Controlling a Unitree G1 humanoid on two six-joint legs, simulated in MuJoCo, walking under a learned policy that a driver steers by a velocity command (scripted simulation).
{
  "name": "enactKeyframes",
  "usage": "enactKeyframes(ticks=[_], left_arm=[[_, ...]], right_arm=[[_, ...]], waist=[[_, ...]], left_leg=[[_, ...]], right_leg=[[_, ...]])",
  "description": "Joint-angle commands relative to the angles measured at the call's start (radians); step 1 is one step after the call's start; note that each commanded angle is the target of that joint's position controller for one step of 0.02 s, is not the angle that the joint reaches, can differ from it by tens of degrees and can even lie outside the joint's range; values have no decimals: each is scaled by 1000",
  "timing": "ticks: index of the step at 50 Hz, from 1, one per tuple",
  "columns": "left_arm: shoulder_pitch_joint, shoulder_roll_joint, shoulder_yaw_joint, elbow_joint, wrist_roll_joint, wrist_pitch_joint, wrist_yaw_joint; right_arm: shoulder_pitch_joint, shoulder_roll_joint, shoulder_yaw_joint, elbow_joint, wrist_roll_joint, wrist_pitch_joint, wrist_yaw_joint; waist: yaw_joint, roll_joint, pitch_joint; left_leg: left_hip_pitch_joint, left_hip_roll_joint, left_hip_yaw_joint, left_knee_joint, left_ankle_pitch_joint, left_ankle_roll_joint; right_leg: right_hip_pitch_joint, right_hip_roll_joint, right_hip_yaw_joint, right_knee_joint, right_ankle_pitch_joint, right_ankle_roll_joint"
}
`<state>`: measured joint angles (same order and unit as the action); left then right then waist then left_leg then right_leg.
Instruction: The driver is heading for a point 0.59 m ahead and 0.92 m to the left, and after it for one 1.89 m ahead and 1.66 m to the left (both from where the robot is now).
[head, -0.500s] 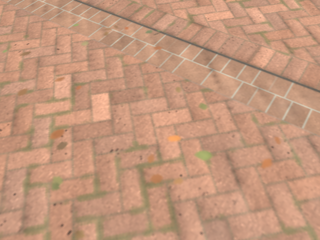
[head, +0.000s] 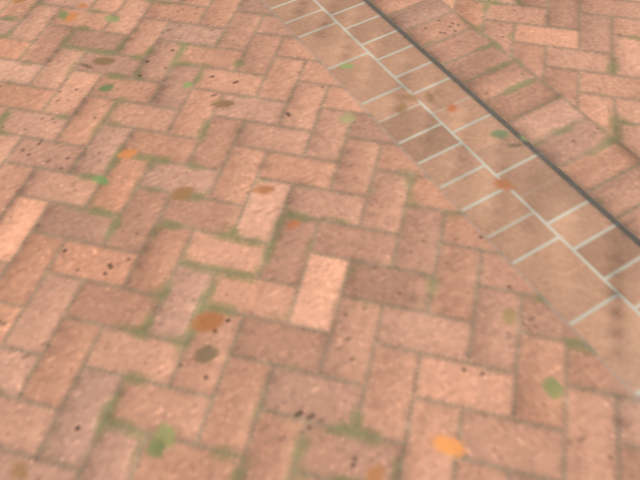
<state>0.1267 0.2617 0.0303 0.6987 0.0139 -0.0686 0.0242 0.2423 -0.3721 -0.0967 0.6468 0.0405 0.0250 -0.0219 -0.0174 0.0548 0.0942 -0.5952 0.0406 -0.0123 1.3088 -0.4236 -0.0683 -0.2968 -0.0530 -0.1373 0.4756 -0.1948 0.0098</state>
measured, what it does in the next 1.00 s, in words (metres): walks ahead, turning left: left foot, then right foot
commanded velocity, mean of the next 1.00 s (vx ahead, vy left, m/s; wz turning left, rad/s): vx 0.07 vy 0.00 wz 0.99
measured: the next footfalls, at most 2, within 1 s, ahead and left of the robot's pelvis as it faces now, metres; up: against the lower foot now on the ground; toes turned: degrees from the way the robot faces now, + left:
left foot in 0.24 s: +0.26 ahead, +0.09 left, +0.00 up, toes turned +16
right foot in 0.60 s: +0.39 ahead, -0.09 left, +0.00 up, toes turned +43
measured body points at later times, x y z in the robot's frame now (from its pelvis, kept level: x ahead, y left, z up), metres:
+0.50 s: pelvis +0.19 -0.02 +0.00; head +0.24 +0.01 +0.44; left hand +0.29 +0.31 -0.08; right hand +0.46 -0.22 -0.08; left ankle +0.22 +0.08 -0.74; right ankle +0.32 -0.15 -0.70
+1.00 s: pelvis +0.23 -0.05 +0.00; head +0.25 +0.00 +0.45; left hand +0.08 +0.24 -0.11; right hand +0.57 -0.05 -0.07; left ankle +0.13 +0.03 -0.71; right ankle +0.36 -0.12 -0.74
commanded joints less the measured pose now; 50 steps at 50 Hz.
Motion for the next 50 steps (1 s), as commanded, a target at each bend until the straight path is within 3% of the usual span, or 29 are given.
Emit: enactKeyframes(ticks=[1,4,8,10,11,12,13,14,15,16,17,18,20,23,28,29,30,31,32,33,34,35,37,39,42,46,50], left_arm=[[-100,121,47,-36,-6,-15,10],[-134,166,66,-23,-24,-6,16],[-128,216,87,-7,-59,10,3],[-118,230,97,-8,-73,24,-1],[-117,217,96,-7,-77,35,-5],[-68,187,89,-7,-60,40,-12],[-1,97,65,-46,2,36,-21],[8,164,65,-61,-3,27,-28],[-74,200,71,-71,-27,16,-31],[-113,188,68,-80,-22,11,-26],[-114,181,68,-66,-7,14,-16],[-104,183,70,-59,-2,21,-13],[-105,145,61,-48,-7,32,-18],[-84,104,48,-30,-19,41,-23],[-81,119,63,-34,-21,50,-31],[-50,124,70,-24,-21,46,-32],[-16,147,82,-13,-16,44,-29],[-11,214,97,-25,-1,51,-19],[-46,246,98,-36,41,55,-18],[-120,204,92,-69,40,50,-8],[-175,139,77,-90,25,53,5],[-191,120,72,-99,11,58,16],[-162,132,70,-91,0,64,34],[-93,149,75,-72,10,69,40],[-28,181,89,-56,12,77,33],[-51,222,110,-54,2,79,8],[-54,222,120,-38,-34,68,-17]], right_arm=[[40,26,7,-101,-7,15,4],[21,20,8,-86,-20,13,33],[-37,-43,-17,-103,-19,26,72],[7,-85,-42,-97,-15,28,74],[94,-107,-60,-73,-14,22,66],[168,-160,-82,-59,-14,13,43],[77,-270,-92,-101,-25,8,29],[50,-251,-81,-161,-68,-16,49],[18,-217,-72,-171,-54,-34,59],[-17,-183,-65,-165,-26,-41,52],[-56,-140,-51,-169,-8,-37,41],[-104,-120,-43,-180,-9,-28,24],[-128,-128,-50,-194,-29,-10,3],[-105,-151,-64,-186,-24,9,-15],[-128,-122,-59,-193,-19,28,-12],[-146,-112,-55,-197,-16,30,-11],[-141,-84,-47,-197,-13,31,-9],[-66,-12,-26,-189,-21,33,-7],[-47,-41,-33,-221,-23,19,0],[-14,-125,-53,-201,-25,11,6],[-7,-162,-65,-167,-16,17,7],[3,-147,-65,-140,-20,27,2],[-6,-100,-49,-146,-20,37,5],[-72,-61,-30,-175,-8,35,6],[-128,-42,-19,-200,-13,33,11],[-113,-34,-15,-191,-16,39,25],[-66,-46,-34,-167,-12,64,36]], waist=[[-36,-191,-93],[-31,-146,-148],[-29,-134,-139],[-60,-129,-161],[-109,-95,-189],[-135,31,-191],[1,315,-220],[-35,221,-460],[-53,86,-415],[-30,13,-309],[2,-51,-248],[35,-58,-224],[44,-39,-219],[34,-8,-282],[22,98,-243],[42,109,-234],[51,88,-230],[11,-99,-260],[-37,-330,-197],[-64,-315,-164],[-59,-242,-136],[-52,-186,-124],[-29,-142,-114],[18,-156,-124],[64,-185,-165],[50,-217,-183],[7,-220,-194]], left_leg=[[-43,79,-10,-193,103,-9],[87,59,33,-453,354,34],[161,20,100,-597,341,105],[244,-37,148,-651,278,153],[366,-80,164,-737,326,190],[538,-63,45,-832,615,246],[730,149,-367,-777,1104,414],[828,294,-732,-922,763,564],[782,288,-683,-977,602,517],[684,236,-605,-979,523,458],[581,196,-533,-969,526,408],[472,161,-466,-962,563,376],[382,95,-402,-949,633,342],[351,65,-411,-917,633,314],[278,17,-496,-888,340,240],[250,-5,-501,-858,297,218],[200,-49,-476,-795,190,182],[90,-151,-342,-565,-138,129],[-65,-213,-193,-335,-208,85],[-96,-107,-163,-169,-138,52],[-88,-72,-140,-111,-53,31],[-78,-65,-118,-51,2,15],[-91,-34,-63,17,68,-5],[-116,-1,-19,-74,98,-19],[-105,45,-5,-217,71,-34],[77,52,55,-421,55,-6],[242,18,110,-678,111,61]], right_leg=[[93,-237,91,-205,540,-176],[137,-216,-23,-177,548,-162],[225,-240,-75,-79,621,-130],[254,-236,-97,71,745,-99],[221,-210,-122,234,734,-71],[51,-144,-111,476,408,-16],[-291,53,-79,806,-473,62],[-402,125,203,969,-503,69],[-434,90,274,947,-422,42],[-443,66,283,872,-352,30],[-415,40,288,783,-311,30],[-337,31,289,684,-285,30],[-232,70,252,493,-251,50],[-125,118,252,324,-149,74],[-23,135,261,124,-58,56],[40,126,255,25,1,44],[124,68,272,-79,64,17],[239,-168,480,-143,52,-72],[157,-324,741,-241,38,-216],[118,-361,730,-249,-10,-260],[85,-287,574,-227,-55,-222],[76,-213,464,-206,-33,-182],[81,-185,340,-200,77,-182],[154,-183,266,-202,139,-199],[261,-235,226,-197,183,-227],[207,-261,107,-187,211,-205],[206,-287,30,-90,226,-141]])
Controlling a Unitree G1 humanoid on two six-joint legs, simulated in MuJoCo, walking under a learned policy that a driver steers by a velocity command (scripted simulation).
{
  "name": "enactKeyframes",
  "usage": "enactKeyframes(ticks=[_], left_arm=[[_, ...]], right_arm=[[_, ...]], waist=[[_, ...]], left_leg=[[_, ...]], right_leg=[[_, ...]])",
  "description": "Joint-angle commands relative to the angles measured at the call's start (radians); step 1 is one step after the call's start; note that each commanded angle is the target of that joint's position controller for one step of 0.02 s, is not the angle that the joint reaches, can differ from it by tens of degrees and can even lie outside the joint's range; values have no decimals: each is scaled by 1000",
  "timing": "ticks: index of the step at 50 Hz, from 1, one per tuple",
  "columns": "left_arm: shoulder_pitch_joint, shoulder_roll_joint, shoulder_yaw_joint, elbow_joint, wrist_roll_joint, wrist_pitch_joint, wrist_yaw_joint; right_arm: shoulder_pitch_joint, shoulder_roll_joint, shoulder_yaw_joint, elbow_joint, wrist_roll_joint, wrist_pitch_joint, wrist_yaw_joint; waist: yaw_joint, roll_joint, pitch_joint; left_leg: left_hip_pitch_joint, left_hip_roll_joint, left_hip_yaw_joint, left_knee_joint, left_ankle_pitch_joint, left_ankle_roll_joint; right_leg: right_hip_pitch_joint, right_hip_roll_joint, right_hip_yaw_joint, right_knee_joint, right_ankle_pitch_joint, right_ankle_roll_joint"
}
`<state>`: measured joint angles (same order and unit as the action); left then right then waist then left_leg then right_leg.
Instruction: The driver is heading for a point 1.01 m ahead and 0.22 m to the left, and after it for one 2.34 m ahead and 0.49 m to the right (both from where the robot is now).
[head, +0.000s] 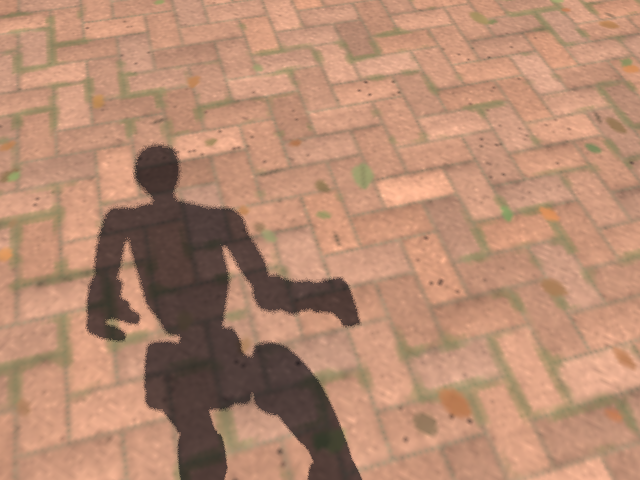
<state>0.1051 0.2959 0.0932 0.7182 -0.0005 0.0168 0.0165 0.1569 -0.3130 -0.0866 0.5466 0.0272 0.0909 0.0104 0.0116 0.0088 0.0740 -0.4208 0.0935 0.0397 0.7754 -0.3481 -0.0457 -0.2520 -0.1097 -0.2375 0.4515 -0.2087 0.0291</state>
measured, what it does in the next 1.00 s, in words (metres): walks ahead, turning left: left foot, then right foot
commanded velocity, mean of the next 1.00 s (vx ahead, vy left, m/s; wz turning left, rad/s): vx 0.77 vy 0.00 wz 0.46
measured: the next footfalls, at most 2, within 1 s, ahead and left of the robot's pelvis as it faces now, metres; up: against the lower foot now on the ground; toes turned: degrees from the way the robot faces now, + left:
left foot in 0.04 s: +0.03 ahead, +0.12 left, +0.00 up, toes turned +6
right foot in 0.48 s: +0.35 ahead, -0.02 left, +0.00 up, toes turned +21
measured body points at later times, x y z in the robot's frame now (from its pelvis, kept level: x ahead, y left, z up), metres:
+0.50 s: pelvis +0.21 +0.05 -0.01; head +0.23 +0.05 +0.44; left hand +0.30 +0.36 -0.10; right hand +0.33 -0.23 -0.13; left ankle +0.00 +0.12 -0.73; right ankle +0.31 -0.03 -0.74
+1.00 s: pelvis +0.60 +0.22 -0.02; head +0.64 +0.23 +0.43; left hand +0.45 +0.44 -0.16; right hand +0.87 +0.07 -0.12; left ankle +0.65 +0.30 -0.74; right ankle +0.42 +0.00 -0.61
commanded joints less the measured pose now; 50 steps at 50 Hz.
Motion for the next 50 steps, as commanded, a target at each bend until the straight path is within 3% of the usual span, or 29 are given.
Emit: enactKeyframes(ticks=[1,2,3,4,5,6,8,11,12,15,19,22,23,24,25,26,27,28,29,32,36,40,43,44,46,47,48,49,50], left_arm=[[-9,172,58,-41,-32,-17,-12],[5,124,48,-33,-33,-16,-14],[-69,48,23,-70,-7,-15,-21],[-149,40,18,-157,-2,-43,-20],[-250,120,35,-175,-28,-76,-26],[-234,151,47,-171,-35,-101,-30],[-146,152,53,-116,2,-123,-29],[-150,115,43,-92,-2,-134,-40],[-58,59,6,-43,95,-60,-69],[-107,74,-1,-69,53,-14,-79],[-210,88,-10,-106,38,-39,-80],[-123,110,-6,-104,36,-53,-71],[-12,124,3,-77,36,-60,-59],[202,164,21,-13,41,-71,-38],[428,278,44,22,59,-78,-15],[452,354,56,42,65,-81,-23],[325,224,27,26,56,-78,-33],[273,156,12,16,48,-81,-35],[261,123,1,24,48,-86,-36],[298,69,-27,75,36,-111,-29],[359,84,-32,122,11,-136,-35],[414,101,-39,175,0,-149,-32],[418,186,-27,195,7,-142,-20],[404,211,-22,200,16,-129,-11],[338,198,-25,187,27,-103,-1],[388,44,-55,150,22,-107,-16],[449,40,-59,118,-15,-116,-21],[316,103,-46,98,-11,-114,-12],[273,89,-51,93,-10,-114,-18]], right_arm=[[76,-110,-53,-35,8,0,0],[217,-151,-77,25,19,-6,-7],[376,-260,-108,64,29,-24,-15],[339,-335,-103,23,0,-79,4],[284,-250,-80,19,-15,-118,10],[221,-219,-59,20,-12,-137,4],[147,-174,-37,13,5,-134,-14],[185,-156,-24,22,-11,-138,-40],[205,-214,-40,67,-63,-119,-11],[245,-153,-21,86,-46,-117,22],[293,-168,-21,119,-46,-135,9],[244,-178,-20,130,-47,-147,-2],[216,-180,-17,136,-48,-151,-4],[196,-157,-10,143,-54,-155,-3],[183,-93,10,110,-42,-165,-2],[210,-15,30,67,-21,-181,-3],[162,-52,33,99,-37,-176,-8],[127,-80,27,113,-49,-174,3],[104,-92,27,122,-58,-173,20],[42,-55,43,113,-75,-154,50],[-152,-43,68,48,-82,-150,62],[-293,7,105,14,-68,-158,79],[-198,-43,88,52,-74,-154,51],[-67,-79,73,92,-76,-151,36],[333,-173,25,223,-75,-140,-3],[388,-251,-1,245,-98,-143,-18],[334,-251,-2,222,-92,-145,-12],[232,-182,0,232,-76,-151,-8],[182,-126,11,243,-72,-163,-6]], waist=[[-42,-144,-200],[-86,-55,-213],[-140,221,-145],[-131,306,-153],[-156,179,-73],[-100,180,-41],[-36,143,-61],[-36,128,-73],[-38,180,-82],[-67,185,-20],[-120,168,7],[-62,167,18],[6,152,-9],[111,64,-106],[202,-179,-262],[142,-468,-264],[87,-221,-122],[62,-87,-81],[45,-46,-71],[17,-128,2],[19,-81,76],[35,-59,92],[-43,-125,-31],[-114,-153,-115],[-296,-125,-295],[-207,124,-378],[-138,208,-490],[-127,63,-290],[-92,3,-154]], left_leg=[[182,-71,78,-221,62,73],[382,-83,23,-273,13,131],[545,137,-372,-387,-110,261],[536,284,-870,-557,-483,445],[491,283,-831,-648,-623,416],[437,253,-763,-643,-535,367],[374,166,-582,-604,-344,298],[320,88,-473,-596,-160,271],[256,-2,-406,-595,-152,242],[193,-10,-404,-623,-137,253],[273,52,-451,-621,-109,259],[272,100,-478,-605,-11,255],[246,86,-449,-511,210,243],[161,11,-363,-235,448,220],[-30,-95,-236,177,381,180],[-323,-252,-203,420,-162,150],[-413,-190,-256,528,-62,174],[-397,-137,-235,517,32,176],[-362,-101,-217,474,75,172],[-363,-78,-201,394,128,136],[-434,-68,-84,201,247,105],[-159,-83,84,-107,390,144],[18,-174,110,-153,309,183],[159,-201,95,-145,238,199],[607,-130,-4,-190,113,241],[839,147,-374,-223,-204,287],[903,311,-885,-432,-331,348],[750,244,-739,-493,-291,312],[570,224,-584,-519,-160,297]], right_leg=[[106,-211,98,-21,56,-122],[-63,-155,53,121,-217,-77],[-431,-32,-21,540,-459,0],[-742,108,229,708,-458,10],[-788,68,328,733,-345,-35],[-752,61,342,681,-238,-61],[-611,47,337,558,-75,-39],[-479,103,302,418,106,6],[-414,98,234,459,94,34],[-377,88,207,366,104,78],[-327,71,211,174,103,49],[-172,69,200,97,-2,-15],[-34,97,181,62,-30,-35],[225,100,208,58,-70,-61],[484,-99,488,-29,-446,-108],[566,-261,1027,-280,-746,-160],[450,-277,1041,-266,-697,-180],[370,-243,873,-224,-583,-181],[310,-191,743,-231,-494,-178],[216,-106,565,-301,-326,-166],[190,-64,376,-385,38,-185],[139,-53,234,-495,494,-172],[314,-95,183,-289,1144,-157],[327,-109,174,-113,1259,-149],[129,-71,161,439,1053,-131],[-184,73,176,857,111,-123],[-402,173,333,1067,-249,-132],[-485,92,348,1037,-115,-152],[-466,53,332,972,-43,-150]])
